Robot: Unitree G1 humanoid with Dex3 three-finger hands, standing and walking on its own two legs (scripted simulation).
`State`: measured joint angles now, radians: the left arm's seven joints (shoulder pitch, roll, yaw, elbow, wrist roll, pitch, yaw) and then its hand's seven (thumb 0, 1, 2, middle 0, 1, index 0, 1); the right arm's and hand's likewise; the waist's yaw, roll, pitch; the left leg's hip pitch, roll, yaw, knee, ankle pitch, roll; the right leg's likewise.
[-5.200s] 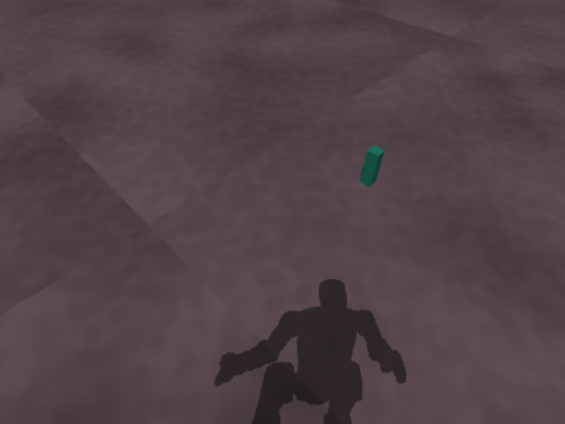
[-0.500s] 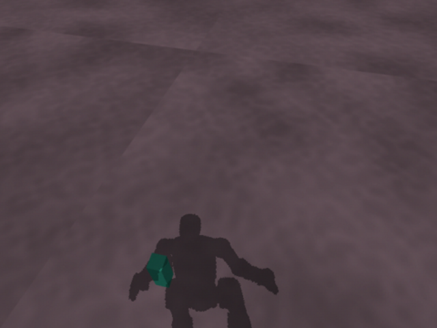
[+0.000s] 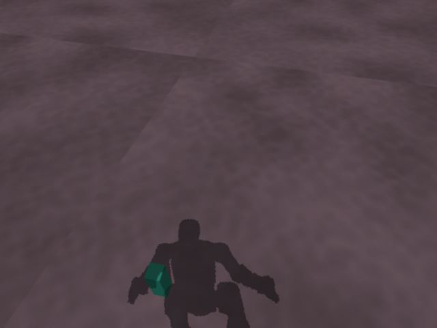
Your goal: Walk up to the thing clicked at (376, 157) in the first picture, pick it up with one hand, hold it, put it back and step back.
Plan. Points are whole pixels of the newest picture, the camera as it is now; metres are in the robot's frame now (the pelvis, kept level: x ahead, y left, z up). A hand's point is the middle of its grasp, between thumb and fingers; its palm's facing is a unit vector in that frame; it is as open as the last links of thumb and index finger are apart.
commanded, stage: stand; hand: left
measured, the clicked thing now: (159, 280) +0.44 +0.26 -0.68
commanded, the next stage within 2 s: go down in 1.92 s
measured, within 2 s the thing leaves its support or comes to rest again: neither
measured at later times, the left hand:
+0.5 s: hand out of the picture +0.10 +0.24 -0.15, palm faces -0.01 -0.94 -0.34, open 7.4 cm
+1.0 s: hand out of the picture +0.09 +0.24 -0.15, palm faces +0.00 -0.94 -0.35, open 7.4 cm
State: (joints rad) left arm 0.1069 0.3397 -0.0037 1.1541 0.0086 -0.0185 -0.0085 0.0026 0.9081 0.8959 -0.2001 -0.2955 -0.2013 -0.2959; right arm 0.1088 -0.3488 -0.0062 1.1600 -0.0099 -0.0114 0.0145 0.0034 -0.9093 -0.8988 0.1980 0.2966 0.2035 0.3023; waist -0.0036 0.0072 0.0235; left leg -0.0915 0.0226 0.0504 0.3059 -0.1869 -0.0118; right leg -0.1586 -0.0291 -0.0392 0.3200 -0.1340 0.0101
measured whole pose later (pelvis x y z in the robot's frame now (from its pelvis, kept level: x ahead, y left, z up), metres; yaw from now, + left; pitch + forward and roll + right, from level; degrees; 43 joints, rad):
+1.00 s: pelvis +0.02 -0.01 +0.00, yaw +1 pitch -2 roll +0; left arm 0.10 0.34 0.00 1.15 0.00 -0.01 -0.01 0.00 0.91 0.90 -0.20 -0.30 -0.20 -0.30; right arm 0.11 -0.35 0.00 1.14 -0.01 -0.01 0.01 0.00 -0.91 -0.90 0.20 0.30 0.20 0.30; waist 0.00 0.02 0.03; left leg -0.05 0.04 0.03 0.28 -0.20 -0.03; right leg -0.11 -0.01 -0.06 0.30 -0.15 0.00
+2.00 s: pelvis +0.02 -0.01 +0.00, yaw +1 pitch -2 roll +0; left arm 0.11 0.34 -0.01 1.14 0.01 -0.02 -0.01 0.00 0.91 0.90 -0.20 -0.30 -0.20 -0.30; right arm 0.12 -0.36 0.01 1.13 -0.01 -0.01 0.01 0.00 -0.91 -0.90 0.20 0.30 0.20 0.30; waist 0.00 0.01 0.03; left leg -0.05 0.03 0.03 0.29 -0.20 -0.02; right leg -0.11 -0.02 -0.06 0.30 -0.16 0.00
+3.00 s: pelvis +0.01 +0.01 -0.09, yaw +2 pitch +16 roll -3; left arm 0.30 0.35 0.25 0.36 0.00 0.28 -0.07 -0.01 -0.57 0.00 -0.09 -0.01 -0.09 -0.02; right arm 0.23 -0.23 0.00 0.56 0.02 -0.18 -0.08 0.01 -0.86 -0.88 0.20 0.30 0.20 0.30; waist -0.03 0.01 -0.13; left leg -0.83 0.04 -0.02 1.11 -0.56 0.00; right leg -0.85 -0.04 -0.08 1.04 -0.47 0.01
